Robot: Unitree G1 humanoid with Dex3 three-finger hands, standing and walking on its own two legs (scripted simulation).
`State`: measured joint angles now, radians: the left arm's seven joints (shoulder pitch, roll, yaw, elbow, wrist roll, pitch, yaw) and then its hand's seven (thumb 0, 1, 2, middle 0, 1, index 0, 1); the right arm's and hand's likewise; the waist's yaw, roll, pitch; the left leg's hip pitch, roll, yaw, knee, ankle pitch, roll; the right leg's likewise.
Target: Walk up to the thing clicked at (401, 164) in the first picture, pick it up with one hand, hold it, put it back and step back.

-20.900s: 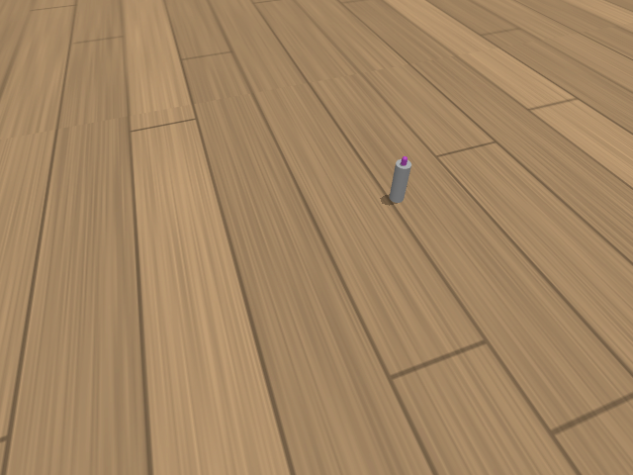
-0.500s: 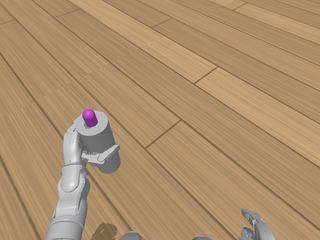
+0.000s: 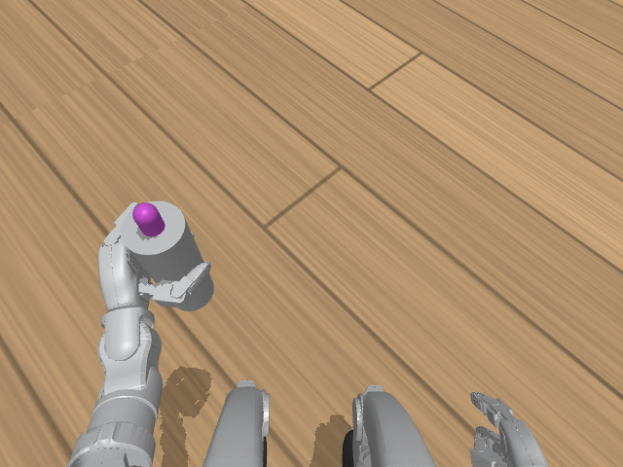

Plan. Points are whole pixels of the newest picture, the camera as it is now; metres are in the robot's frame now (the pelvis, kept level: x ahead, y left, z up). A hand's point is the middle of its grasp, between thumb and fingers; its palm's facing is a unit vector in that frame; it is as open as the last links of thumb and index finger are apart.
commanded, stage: crouch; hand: left
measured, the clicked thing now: (172, 258) +0.37 +0.20 -0.01
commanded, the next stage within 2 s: lower in 1.26 s
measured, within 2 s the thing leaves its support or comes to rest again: neither
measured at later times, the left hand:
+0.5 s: hand (195, 309) +0.37 +0.22 -0.24, palm faces +0.23 -0.97 +0.01, open 9.7 cm
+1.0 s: hand (200, 321) +0.37 +0.23 -0.35, palm faces +0.24 -0.97 +0.01, open 9.7 cm
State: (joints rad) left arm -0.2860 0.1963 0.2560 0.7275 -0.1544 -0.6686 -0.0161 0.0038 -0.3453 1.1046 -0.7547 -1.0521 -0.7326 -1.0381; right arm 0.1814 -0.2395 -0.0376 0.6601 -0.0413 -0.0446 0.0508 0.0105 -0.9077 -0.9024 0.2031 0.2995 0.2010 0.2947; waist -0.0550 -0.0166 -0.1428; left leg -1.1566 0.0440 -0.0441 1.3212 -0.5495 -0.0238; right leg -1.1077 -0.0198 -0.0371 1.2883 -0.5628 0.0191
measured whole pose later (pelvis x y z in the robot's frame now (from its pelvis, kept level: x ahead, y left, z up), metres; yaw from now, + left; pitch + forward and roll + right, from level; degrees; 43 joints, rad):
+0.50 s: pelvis -0.05 +0.00 -0.20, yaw -3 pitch +33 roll -5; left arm -0.53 0.31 0.43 0.97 -0.15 -0.78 -0.13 0.00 -0.35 1.11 -0.76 -1.05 -0.74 -1.04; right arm 0.08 -0.25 0.01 0.70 -0.09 -0.02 0.09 0.01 -0.92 -0.90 0.20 0.30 0.20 0.29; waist -0.08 -0.02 -0.16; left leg -1.96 0.04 -0.10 2.05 -0.67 -0.03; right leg -1.90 -0.01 -0.04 2.01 -0.69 0.02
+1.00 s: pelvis -0.07 +0.00 -0.30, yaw -5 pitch +30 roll -6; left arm -0.58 0.40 0.52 1.02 -0.15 -0.78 -0.17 0.00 -0.36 1.12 -0.76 -1.05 -0.74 -1.03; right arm 0.06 -0.28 0.06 0.73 -0.11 0.00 0.08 0.01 -0.90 -0.90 0.20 0.30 0.20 0.29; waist -0.11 -0.05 -0.07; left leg -2.21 0.03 -0.14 2.36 -0.67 -0.04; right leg -2.15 0.01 -0.06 2.31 -0.68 0.02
